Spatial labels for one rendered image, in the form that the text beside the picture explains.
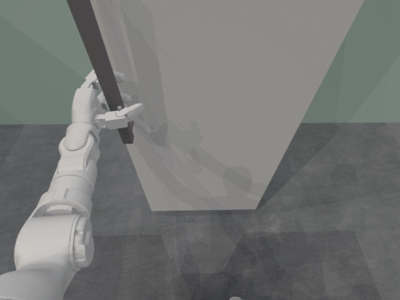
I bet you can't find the left robot forearm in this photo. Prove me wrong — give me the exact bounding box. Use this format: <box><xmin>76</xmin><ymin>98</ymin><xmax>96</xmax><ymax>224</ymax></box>
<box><xmin>14</xmin><ymin>122</ymin><xmax>100</xmax><ymax>269</ymax></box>

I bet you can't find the handle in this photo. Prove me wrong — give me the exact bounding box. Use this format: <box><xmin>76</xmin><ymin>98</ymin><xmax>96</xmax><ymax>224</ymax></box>
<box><xmin>66</xmin><ymin>0</ymin><xmax>134</xmax><ymax>144</ymax></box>

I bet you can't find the robot left hand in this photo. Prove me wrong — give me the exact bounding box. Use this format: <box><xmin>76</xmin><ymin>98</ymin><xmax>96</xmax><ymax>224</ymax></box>
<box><xmin>71</xmin><ymin>70</ymin><xmax>144</xmax><ymax>134</ymax></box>

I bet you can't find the left robot upper arm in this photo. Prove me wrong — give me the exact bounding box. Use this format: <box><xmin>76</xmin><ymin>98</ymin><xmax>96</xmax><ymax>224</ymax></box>
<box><xmin>0</xmin><ymin>214</ymin><xmax>94</xmax><ymax>300</ymax></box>

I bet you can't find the fridge door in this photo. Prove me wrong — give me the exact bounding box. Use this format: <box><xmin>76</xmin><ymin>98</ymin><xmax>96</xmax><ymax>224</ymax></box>
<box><xmin>90</xmin><ymin>0</ymin><xmax>364</xmax><ymax>211</ymax></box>

